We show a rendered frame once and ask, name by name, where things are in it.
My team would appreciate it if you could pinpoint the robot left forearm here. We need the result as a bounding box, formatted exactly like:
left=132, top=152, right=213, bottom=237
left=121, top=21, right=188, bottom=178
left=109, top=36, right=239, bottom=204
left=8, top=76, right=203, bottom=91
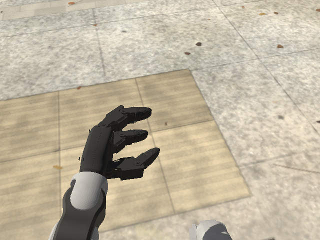
left=48, top=171, right=108, bottom=240

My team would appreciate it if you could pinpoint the robot left hand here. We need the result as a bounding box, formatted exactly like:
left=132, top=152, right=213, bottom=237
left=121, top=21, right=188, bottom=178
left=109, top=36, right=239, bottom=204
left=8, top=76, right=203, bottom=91
left=78, top=105, right=160, bottom=181

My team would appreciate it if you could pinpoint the right robot thigh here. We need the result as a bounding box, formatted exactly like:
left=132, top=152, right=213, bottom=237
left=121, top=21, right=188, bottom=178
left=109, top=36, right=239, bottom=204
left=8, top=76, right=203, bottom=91
left=189, top=219, right=232, bottom=240

